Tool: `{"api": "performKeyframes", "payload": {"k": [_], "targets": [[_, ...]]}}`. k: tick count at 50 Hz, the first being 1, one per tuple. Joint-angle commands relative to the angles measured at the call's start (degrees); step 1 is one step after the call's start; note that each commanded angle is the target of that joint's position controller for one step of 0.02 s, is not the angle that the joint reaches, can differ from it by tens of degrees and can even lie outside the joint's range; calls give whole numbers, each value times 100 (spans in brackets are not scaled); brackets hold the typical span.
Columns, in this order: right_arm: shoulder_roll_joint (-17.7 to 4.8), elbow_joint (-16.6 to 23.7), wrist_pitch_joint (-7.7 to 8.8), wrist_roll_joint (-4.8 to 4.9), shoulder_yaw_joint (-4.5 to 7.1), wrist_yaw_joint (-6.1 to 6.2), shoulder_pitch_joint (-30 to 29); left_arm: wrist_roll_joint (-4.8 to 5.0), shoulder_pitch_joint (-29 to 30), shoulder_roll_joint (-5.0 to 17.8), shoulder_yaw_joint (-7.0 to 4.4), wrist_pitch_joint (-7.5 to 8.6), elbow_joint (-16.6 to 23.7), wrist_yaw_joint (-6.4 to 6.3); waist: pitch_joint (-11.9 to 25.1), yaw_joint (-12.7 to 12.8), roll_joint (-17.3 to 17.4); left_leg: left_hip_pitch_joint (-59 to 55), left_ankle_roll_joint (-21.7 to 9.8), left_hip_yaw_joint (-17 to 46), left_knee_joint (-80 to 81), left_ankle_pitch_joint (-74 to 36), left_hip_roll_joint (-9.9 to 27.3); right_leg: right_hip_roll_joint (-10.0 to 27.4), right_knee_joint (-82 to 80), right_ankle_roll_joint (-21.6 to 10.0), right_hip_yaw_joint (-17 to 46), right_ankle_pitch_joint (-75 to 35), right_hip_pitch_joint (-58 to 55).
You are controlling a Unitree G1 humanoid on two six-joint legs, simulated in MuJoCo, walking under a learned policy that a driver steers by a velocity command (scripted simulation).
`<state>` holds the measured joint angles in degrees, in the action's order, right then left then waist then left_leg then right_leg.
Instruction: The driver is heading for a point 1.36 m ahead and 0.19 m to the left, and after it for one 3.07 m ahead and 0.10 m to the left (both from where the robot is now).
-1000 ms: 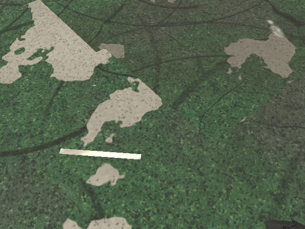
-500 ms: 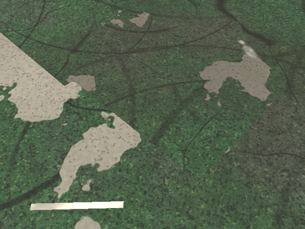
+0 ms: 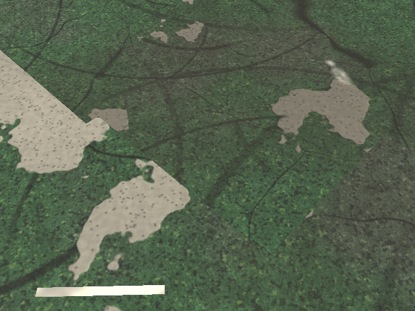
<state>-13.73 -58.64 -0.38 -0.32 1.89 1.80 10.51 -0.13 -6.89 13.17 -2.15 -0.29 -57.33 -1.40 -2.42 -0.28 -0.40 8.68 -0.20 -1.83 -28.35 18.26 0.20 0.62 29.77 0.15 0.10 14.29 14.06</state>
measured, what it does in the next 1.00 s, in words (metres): walks ahead: left foot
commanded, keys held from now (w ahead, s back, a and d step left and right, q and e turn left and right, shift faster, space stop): no key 0.22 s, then w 0.78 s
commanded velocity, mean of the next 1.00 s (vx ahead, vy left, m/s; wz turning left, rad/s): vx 0.28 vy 0.00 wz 0.00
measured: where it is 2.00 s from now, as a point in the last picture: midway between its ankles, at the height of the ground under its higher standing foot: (213, 218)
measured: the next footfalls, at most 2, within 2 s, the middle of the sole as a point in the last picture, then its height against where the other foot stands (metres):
left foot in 0.98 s outside the picture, level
right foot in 1.52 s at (253, 239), level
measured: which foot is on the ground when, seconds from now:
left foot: down 0.00-0.50, up 0.52-0.96, down 0.98-1.00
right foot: down 0.00-0.98, up 1.00-1.00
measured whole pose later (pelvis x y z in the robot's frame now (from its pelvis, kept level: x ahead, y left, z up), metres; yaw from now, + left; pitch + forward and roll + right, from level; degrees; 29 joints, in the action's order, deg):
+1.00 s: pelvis +0.28 +0.01 -0.02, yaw +0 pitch +2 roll +0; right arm -13.0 -50.6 5.7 1.3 3.0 -2.5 -4.1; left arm 0.1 -26.4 13.1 -2.4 3.2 -63.3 -0.8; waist -2.7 3.1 -0.4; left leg 29.8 -5.6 -4.1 -33.4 5.8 -0.3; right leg 2.2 33.4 0.1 -1.6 28.8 -4.3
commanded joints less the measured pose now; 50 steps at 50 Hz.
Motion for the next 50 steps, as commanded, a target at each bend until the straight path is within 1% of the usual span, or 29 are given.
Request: {"api": "performKeyframes", "payload": {"k": [1, 11, 12, 13, 15, 16, 17, 18, 19, 21, 22, 23, 24, 25, 26, 27, 28, 30, 31, 32, 35, 38, 41, 44, 46, 47, 48, 49, 50], "targets": [[-576, 70, 44, -2, 88, 27, 134, -2, 66, 649, -125, 32, 138, -31, 300, 3, 36, 246, -102, 192, 462, -1217, 217, 228, -343, -214, 197, -1539, -425], [-480, -196, 71, -10, 31, 43, 248, -4, 0, 595, -110, -5, -164, -68, 120, 20, 19, 391, -96, 179, 623, -783, 211, 162, -486, -160, 151, -1072, -387], [-442, -277, 67, -4, 25, 46, 386, -2, -108, 540, -97, -13, -246, -70, 232, 11, 47, 356, -124, 148, 693, -156, 175, 79, -477, -164, 65, -439, -417], [-523, -304, 53, 36, 58, 54, 435, 30, -138, 572, -115, -23, -279, -77, 111, 2, 134, 467, -222, 192, 741, 742, 162, -65, -347, -188, -64, 553, -254], [-738, -234, 67, 98, 134, 77, 481, 54, -41, 620, -140, 26, -223, -82, -328, -76, 377, 718, -548, 703, 1044, 2383, 477, -198, 15, -255, -189, 1921, 468], [-841, -245, 120, 127, 174, 74, 658, 63, 98, 550, -129, 104, -146, -62, -498, -165, 585, 656, -760, 1225, 1331, 2823, 835, -213, 373, -256, -265, 1828, 838], [-999, -288, 185, 159, 237, 66, 826, 91, 169, 409, -108, 195, -96, -20, -575, -200, 940, 511, -1041, 1943, 1719, 3111, 1370, -238, 996, -233, -451, 1312, 1094], [-1072, -298, 248, 171, 282, 59, 843, 115, 230, 371, -104, 273, -50, 27, -723, -211, 1072, 563, -1285, 2489, 1942, 3045, 1806, -19, 1483, -290, -301, 1013, 1281], [-993, -258, 308, 149, 272, 47, 768, 152, 204, 377, -116, 337, -33, 73, -781, -146, 1008, 525, -1368, 2646, 1983, 2784, 1968, 137, 1728, -368, -171, 1099, 1462], [-876, -142, 387, 198, 256, -9, 502, 208, 26, 365, -122, 441, -50, 140, -761, 48, 871, 429, -1169, 2191, 1760, 2046, 1788, 266, 1129, -512, -143, 1312, 1273], [-876, -73, 383, 243, 257, -35, 263, 213, -276, 355, -143, 476, -172, 154, -665, 257, 788, 732, -970, 1672, 1546, 1708, 1477, 144, 350, -546, -355, 989, 498], [-867, -28, 370, 247, 257, -62, 176, 185, -748, 395, -201, 483, -412, 151, -471, 426, 677, 1147, -830, 1236, 1187, 1296, 1126, -136, -84, -474, -596, 391, -494], [-806, 31, 382, 224, 236, -74, 109, 141, -1295, 496, -266, 468, -620, 150, -259, 598, 423, 1503, -691, 844, 517, 594, 830, -123, -218, -444, -398, 132, -1248], [-478, 140, 419, 142, 142, -103, -13, 114, -2061, 875, -373, 479, -747, 128, 80, 827, -785, 2180, -336, 77, -1466, 46, 253, 886, -930, -760, 1169, 438, -2020], [-226, 382, 515, 181, 97, -80, -31, 94, -2662, 1383, -436, 538, -831, 208, 390, 886, -2043, 3393, -164, 10, -3069, 1327, -364, 2074, -1961, -1626, 3735, 1150, -2640], [-481, 408, 582, 297, 160, -94, -143, 46, -2222, 971, -270, 642, -742, 221, 61, 605, -1103, 3876, -275, 619, -4088, 1359, 25, 2302, -1995, -1740, 3986, 1600, -2318], [-503, 405, 634, 361, 164, -147, -160, 53, -1772, 706, -185, 708, -579, 229, -220, 417, -675, 4142, -432, 737, -4352, 739, 287, 2112, -1968, -1533, 3351, 1549, -2090], [-565, 327, 665, 258, 225, -159, -140, 51, -1289, 599, -98, 733, -371, 278, -357, 194, -304, 3977, -497, 591, -3890, -260, 641, 1663, -2069, -1155, 2167, 464, -1703], [-593, 319, 647, 212, 262, -178, -163, 25, -1327, 450, -42, 702, -371, 273, -317, 161, -350, 3688, -458, 508, -3599, -520, 719, 1438, -2102, -1008, 1652, -209, -1559], [-523, 308, 618, 196, 266, -204, -161, 2, -1491, 403, -17, 669, -401, 249, -251, 169, -451, 3506, -390, 395, -3360, -673, 715, 1297, -2117, -961, 1299, -765, -1522], [-281, 514, 538, 146, 218, -234, -686, -19, -1834, 591, -25, 606, -442, 130, -295, 258, -341, 3567, -147, 171, -2540, -1087, 643, 1201, -2207, -1040, 822, -1742, -1489], [-141, 796, 531, 162, 126, -277, -1428, -19, -1901, 725, -51, 567, -379, 50, -446, 393, -374, 3197, -62, 0, -1324, -1735, 471, 1085, -2396, -1000, 471, -1698, -1154], [-193, 968, 537, 199, 85, -354, -1885, 41, -2166, 743, -89, 554, -444, 32, -611, 479, -422, 2941, -126, -99, -717, -2035, 349, 1180, -2495, -1022, 306, -1616, -1223], [-310, 1133, 584, 217, 89, -448, -2080, 94, -2180, 769, -147, 507, -474, 24, -645, 358, -438, 2878, -344, -21, -334, -1861, 325, 1414, -2248, -950, 209, -2136, -1765], [-549, 1102, 614, 207, 191, -473, -1707, 84, -2006, 909, -209, 464, -408, 18, -263, 43, -590, 2150, -526, -150, -250, -1543, 94, 1482, -1649, -837, 106, -3728, -2045], [-734, 962, 614, 202, 296, -454, -1134, 68, -1910, 967, -235, 422, -375, 15, 148, -282, -710, 1366, -644, -286, -288, -1414, -110, 1421, -960, -757, 1, -4778, -2060], [-966, 647, 591, 216, 441, -415, -119, 41, -1824, 904, -210, 377, -322, 16, 722, -760, -692, 64, -801, -353, -248, -1446, -240, 1169, 196, -596, -177, -5140, -1688], [-1330, 408, 562, 151, 558, -353, 943, -40, -1834, 734, -130, 372, -183, 31, 1476, -1084, -195, -1793, -1134, 823, -408, -1131, 746, 879, 1989, -429, -293, -3516, -277], [-1690, 257, 545, 77, 602, -370, 1428, 13, -2625, -231, 122, 508, -136, 127, 2520, -550, 1504, -3532, -2164, 3947, 523, 448, 2230, -344, 4180, -66, -26, 1062, 1794]]}}
Keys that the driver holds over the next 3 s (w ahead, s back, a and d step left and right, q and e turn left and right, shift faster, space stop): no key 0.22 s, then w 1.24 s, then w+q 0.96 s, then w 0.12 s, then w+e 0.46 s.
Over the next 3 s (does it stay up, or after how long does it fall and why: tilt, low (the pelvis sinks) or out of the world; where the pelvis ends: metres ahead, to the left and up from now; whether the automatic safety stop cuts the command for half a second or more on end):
stays up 1.36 0.21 0.01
